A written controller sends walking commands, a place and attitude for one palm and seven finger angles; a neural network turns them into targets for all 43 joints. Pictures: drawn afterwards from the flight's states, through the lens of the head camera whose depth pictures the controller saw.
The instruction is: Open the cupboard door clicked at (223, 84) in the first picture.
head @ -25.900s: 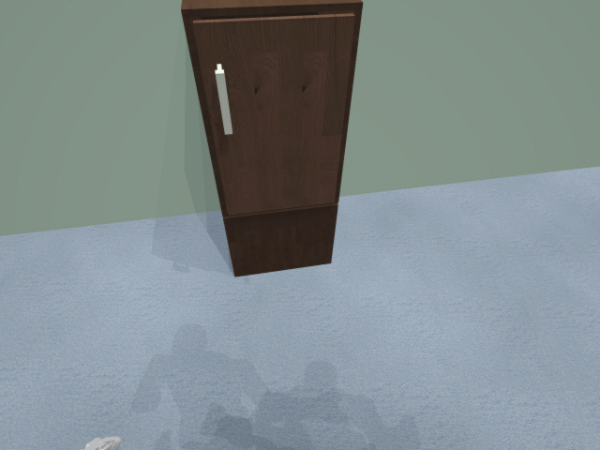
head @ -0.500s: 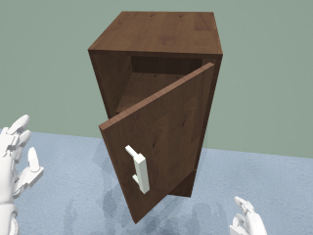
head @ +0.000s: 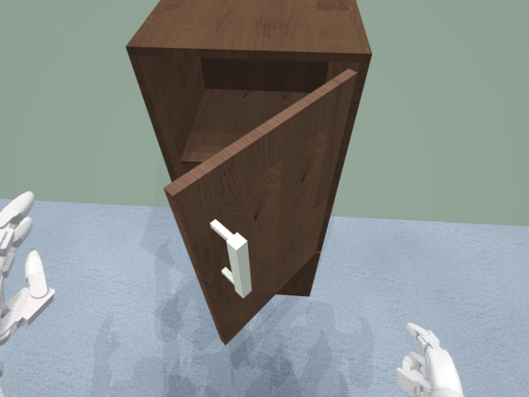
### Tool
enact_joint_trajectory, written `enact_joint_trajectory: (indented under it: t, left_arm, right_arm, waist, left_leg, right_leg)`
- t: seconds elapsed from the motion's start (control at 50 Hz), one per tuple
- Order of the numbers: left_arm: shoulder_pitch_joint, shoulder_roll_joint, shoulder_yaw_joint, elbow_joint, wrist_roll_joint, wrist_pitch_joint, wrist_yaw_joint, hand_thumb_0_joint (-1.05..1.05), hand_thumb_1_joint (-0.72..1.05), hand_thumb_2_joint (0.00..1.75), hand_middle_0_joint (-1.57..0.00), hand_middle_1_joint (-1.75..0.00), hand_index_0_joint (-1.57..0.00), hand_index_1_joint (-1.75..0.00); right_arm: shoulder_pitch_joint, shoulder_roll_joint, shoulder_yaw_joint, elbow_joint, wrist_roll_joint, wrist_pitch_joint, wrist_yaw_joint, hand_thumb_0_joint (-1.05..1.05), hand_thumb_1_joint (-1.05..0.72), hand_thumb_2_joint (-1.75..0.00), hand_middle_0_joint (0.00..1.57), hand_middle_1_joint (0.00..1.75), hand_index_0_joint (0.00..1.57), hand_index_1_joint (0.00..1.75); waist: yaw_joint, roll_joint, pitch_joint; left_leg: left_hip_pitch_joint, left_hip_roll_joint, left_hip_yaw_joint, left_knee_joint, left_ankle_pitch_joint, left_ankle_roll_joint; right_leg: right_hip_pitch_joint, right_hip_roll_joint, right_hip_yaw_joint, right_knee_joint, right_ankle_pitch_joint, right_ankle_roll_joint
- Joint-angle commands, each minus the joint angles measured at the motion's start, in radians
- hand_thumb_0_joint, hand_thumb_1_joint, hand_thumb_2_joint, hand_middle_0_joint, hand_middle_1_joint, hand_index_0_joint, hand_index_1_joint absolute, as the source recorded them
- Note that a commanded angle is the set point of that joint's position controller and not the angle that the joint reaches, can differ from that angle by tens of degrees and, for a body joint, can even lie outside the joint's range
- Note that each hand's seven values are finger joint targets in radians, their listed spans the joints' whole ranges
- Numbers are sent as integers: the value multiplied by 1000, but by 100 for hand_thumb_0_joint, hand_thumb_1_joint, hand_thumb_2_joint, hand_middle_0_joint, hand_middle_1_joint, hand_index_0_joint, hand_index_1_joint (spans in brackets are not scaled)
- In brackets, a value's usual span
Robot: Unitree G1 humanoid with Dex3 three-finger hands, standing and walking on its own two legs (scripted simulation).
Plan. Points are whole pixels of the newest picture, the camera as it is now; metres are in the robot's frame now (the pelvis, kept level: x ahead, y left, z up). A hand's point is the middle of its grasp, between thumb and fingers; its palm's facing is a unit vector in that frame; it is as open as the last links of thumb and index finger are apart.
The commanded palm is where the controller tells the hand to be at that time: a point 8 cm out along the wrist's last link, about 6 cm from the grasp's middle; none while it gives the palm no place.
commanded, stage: step back with the hand held close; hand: left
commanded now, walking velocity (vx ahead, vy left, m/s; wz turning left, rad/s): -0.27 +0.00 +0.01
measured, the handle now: (231, 260) +0.31 +0.08 +0.03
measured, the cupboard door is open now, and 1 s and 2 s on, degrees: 50 50 50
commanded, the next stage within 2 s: stop stepping back and stand still in 0.70 s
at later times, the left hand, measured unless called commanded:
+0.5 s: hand out of the picture +0.09 +0.29 +0.16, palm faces +0.49 -0.77 -0.41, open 7.4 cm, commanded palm +0.03 +0.33 +0.17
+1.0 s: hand out of the picture +0.01 +0.27 +0.16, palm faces +0.42 -0.79 -0.44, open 7.4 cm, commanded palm -0.05 +0.31 +0.17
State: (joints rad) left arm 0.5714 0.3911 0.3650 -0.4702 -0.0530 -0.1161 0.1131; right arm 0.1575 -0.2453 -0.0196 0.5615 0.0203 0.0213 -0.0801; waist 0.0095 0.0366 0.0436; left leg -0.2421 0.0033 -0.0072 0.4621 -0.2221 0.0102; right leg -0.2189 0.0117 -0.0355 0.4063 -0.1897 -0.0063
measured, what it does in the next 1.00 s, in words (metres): walks backwards: right foot, then left foot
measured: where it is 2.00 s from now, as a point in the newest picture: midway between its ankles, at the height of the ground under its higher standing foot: outside the picture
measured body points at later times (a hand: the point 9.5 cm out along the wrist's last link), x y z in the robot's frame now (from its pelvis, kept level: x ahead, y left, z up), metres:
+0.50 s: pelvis -0.10 +0.02 -0.02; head -0.09 +0.05 +0.43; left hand +0.06 +0.33 +0.18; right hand +0.08 -0.21 -0.09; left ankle +0.01 +0.11 -0.74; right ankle +0.01 -0.11 -0.74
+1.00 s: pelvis -0.19 +0.01 -0.01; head -0.17 +0.03 +0.44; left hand -0.02 +0.31 +0.19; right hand -0.01 -0.22 -0.08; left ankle -0.18 +0.10 -0.74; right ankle -0.27 -0.11 -0.74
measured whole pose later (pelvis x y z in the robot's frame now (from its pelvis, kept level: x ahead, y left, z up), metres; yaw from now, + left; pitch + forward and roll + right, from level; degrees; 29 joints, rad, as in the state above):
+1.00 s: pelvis -0.19 +0.01 -0.01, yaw +1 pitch +3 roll +0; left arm 0.56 0.43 0.43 -0.58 -0.04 -0.20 0.15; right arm 0.20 -0.20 0.03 0.61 0.02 -0.10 -0.07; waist 0.00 -0.06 -0.02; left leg -0.34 -0.02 0.06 0.56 -0.23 0.03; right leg -0.19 0.02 0.01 0.56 -0.40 -0.01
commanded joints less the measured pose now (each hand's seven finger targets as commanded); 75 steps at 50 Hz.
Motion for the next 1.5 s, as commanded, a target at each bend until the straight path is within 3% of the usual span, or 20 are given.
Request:
enact_joint_trajectory:
  t: [0.0,0.26,0.44,0.54,0.62,0.72,0.74,0.78,0.82,0.86,0.92,0.94,0.98,1.02,1.16,1.2,1.24,1.26,1.36,1.48]
  left_arm:
    - [-21,232,199,-270,-4,-81,47,0,90,90,-20,-30,-20,-30]
    - [-57,173,184,-234,39,-117,52,0,90,90,-20,-30,-20,-30]
    - [-122,207,185,-340,32,-152,79,0,90,90,-20,-30,-20,-30]
    - [-92,214,247,-344,40,-166,79,0,90,90,-20,-30,-20,-30]
    - [-28,184,232,-230,21,-161,73,0,90,90,-20,-30,-20,-30]
    - [-48,169,163,-256,-17,-147,58,0,90,90,-20,-30,-20,-30]
    - [-79,181,156,-264,-15,-151,50,0,90,90,-20,-30,-20,-30]
    - [-155,258,168,-305,1,-166,58,0,90,90,-20,-30,-20,-30]
    - [-170,274,195,-300,11,-176,65,0,90,90,-20,-30,-20,-30]
    - [-139,258,207,-310,20,-139,65,0,90,90,-20,-30,-20,-30]
    - [-41,215,214,-252,2,-124,66,0,90,90,-20,-30,-20,-30]
    - [-23,206,215,-259,-5,-123,69,0,90,90,-20,-30,-20,-30]
    - [-12,208,201,-275,-1,-133,71,0,90,90,-20,-30,-20,-30]
    - [-35,208,206,-259,8,-136,67,0,90,90,-20,-30,-20,-30]
    - [66,194,200,-228,9,-113,66,0,90,90,-20,-30,-20,-30]
    - [28,201,197,-197,24,-119,66,0,90,90,-20,-30,-20,-30]
    - [-43,226,190,-187,30,-119,60,0,90,90,-20,-30,-20,-30]
    - [-131,218,173,-202,28,-131,60,0,90,90,-20,-30,-20,-30]
    - [-183,188,133,-117,44,-164,57,0,90,90,-20,-30,-20,-30]
    - [-94,196,163,-136,38,-158,78,0,90,90,-20,-30,-20,-30]
  right_arm:
    - [-93,-93,-35,-174,-2,-54,-21,0,-90,-90,20,30,20,30]
    - [-57,-126,-39,-185,-8,-98,-8,0,-90,-90,20,30,20,30]
    - [-14,-106,-28,-147,-19,-134,-7,0,-90,-90,20,30,20,30]
    - [-44,-112,-37,-154,-29,-158,-12,0,-90,-90,20,30,20,30]
    - [-41,-96,-57,-115,-23,-179,12,0,-90,-90,20,30,20,30]
    - [-56,-80,-37,-66,-31,-187,33,0,-90,-90,20,30,20,30]
    - [-48,-69,-38,-55,-31,-178,37,0,-90,-90,20,30,20,30]
    - [-77,-59,-39,-27,-21,-162,34,0,-90,-90,20,30,20,30]
    - [-68,-51,-12,-56,-17,-186,29,0,-90,-90,20,30,20,30]
    - [-104,-43,-2,-102,-2,-178,6,0,-90,-90,20,30,20,30]
    - [-82,-48,17,-93,-3,-181,-15,0,-90,-90,20,30,20,30]
    - [-60,-60,12,-90,-1,-185,-14,0,-90,-90,20,30,20,30]
    - [7,-92,-19,-94,-2,-201,7,0,-90,-90,20,30,20,30]
    - [10,-83,-22,-89,-14,-208,26,0,-90,-90,20,30,20,30]
    - [-61,-91,-11,-110,-17,-189,17,0,-90,-90,20,30,20,30]
    - [-64,-85,-19,-116,-23,-174,7,0,-90,-90,20,30,20,30]
    - [-53,-84,-38,-113,-29,-157,8,0,-90,-90,20,30,20,30]
    - [-49,-99,-42,-87,-36,-162,9,0,-90,-90,20,30,20,30]
    - [-15,-64,-13,-47,-35,-178,1,0,-90,-90,20,30,20,30]
    - [-6,-71,-22,-48,-35,-213,-14,0,-90,-90,20,30,20,30]
  waist:
    - [3,29,-221]
    - [-11,46,-75]
    - [-32,1,-95]
    - [-3,279,-147]
    - [-10,152,-132]
    - [-6,174,-147]
    - [-7,66,-140]
    - [13,-227,-99]
    - [16,-208,-210]
    - [-1,-220,-185]
    - [-21,-39,-187]
    - [-30,34,-230]
    - [-20,156,-275]
    - [-18,108,-222]
    - [-20,165,-71]
    - [-16,73,-41]
    - [-8,-277,-10]
    - [-13,-263,22]
    - [-35,-76,-49]
    - [-1,-143,-66]
  left_leg:
    - [10,60,-41,-39,307,20]
    - [-507,122,-136,-148,-420,89]
    - [-158,25,-87,90,-300,24]
    - [-551,275,-358,-335,-548,128]
    - [-362,282,-265,-281,-376,134]
    - [-174,210,-163,-251,-263,21]
    - [-118,155,-98,-96,-196,-21]
    - [-127,-16,-5,539,-196,-76]
    - [-305,-21,-7,659,-209,-53]
    - [-289,-3,32,466,-145,-27]
    - [-43,-63,107,26,82,6]
    - [92,-19,84,-100,282,20]
    - [393,236,-174,-12,862,107]
    - [348,254,-222,-47,836,126]
    - [-339,176,-111,-277,-478,76]
    - [-433,113,-64,-146,-523,45]
    - [-377,-27,37,466,-315,-4]
    - [-377,-15,-6,659,-235,-10]
    - [-191,28,48,474,-71,-1]
    - [2,0,97,9,-97,21]
  right_leg:
    - [117,-68,48,26,320,14]
    - [224,-29,94,163,-37,17]
    - [-213,-108,156,-28,-299,-39]
    - [183,76,20,536,-153,34]
    - [5,83,42,625,-300,13]
    - [22,58,1,85,-352,-32]
    - [-39,-30,98,-110,-337,-65]
    - [-287,-406,519,-289,-35,-191]
    - [18,-326,237,-60,616,-126]
    - [153,-255,159,61,807,-107]
    - [136,-162,88,142,728,-61]
    - [117,-121,73,225,659,-23]
    - [-184,-19,35,398,-119,19]
    - [-242,16,41,360,-318,19]
    - [212,15,-64,188,-193,9]
    - [250,-16,1,80,-270,-27]
    - [-56,-338,568,-288,-708,-183]
    - [-142,-397,618,-338,-693,-192]
    - [-162,-252,227,-242,-383,-123]
    - [-44,-218,186,-194,-304,-80]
